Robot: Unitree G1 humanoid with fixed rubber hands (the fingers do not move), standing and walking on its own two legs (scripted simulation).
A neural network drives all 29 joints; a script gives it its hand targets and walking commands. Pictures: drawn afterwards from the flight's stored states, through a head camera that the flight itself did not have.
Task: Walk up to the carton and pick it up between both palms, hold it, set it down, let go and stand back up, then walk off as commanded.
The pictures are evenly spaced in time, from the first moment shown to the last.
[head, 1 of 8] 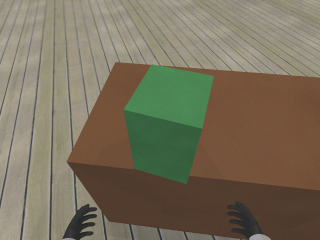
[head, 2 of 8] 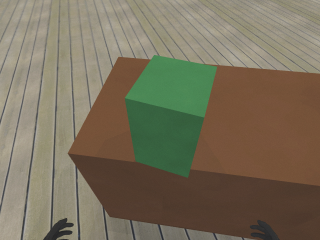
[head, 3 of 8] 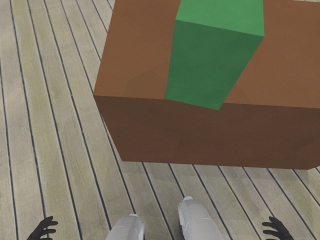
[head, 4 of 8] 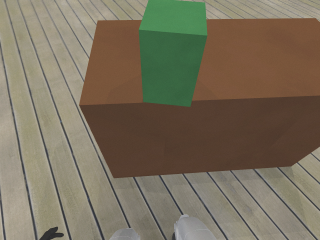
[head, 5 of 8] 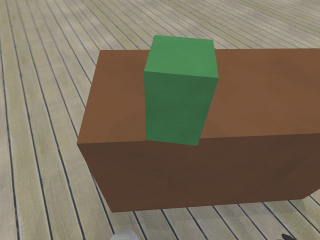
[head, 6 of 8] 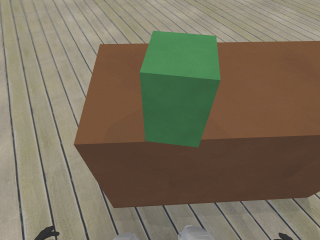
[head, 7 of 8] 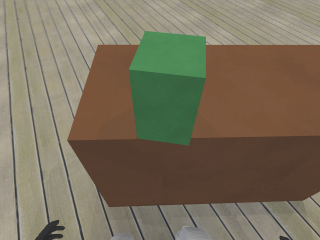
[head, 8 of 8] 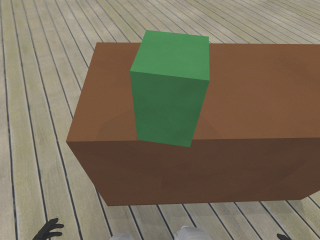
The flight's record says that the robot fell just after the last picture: no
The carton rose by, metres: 0.00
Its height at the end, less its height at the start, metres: +0.00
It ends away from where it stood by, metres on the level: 0.00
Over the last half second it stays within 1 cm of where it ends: yes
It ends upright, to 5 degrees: yes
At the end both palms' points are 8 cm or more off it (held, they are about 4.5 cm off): yes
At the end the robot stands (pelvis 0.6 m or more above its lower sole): yes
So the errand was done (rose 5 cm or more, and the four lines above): no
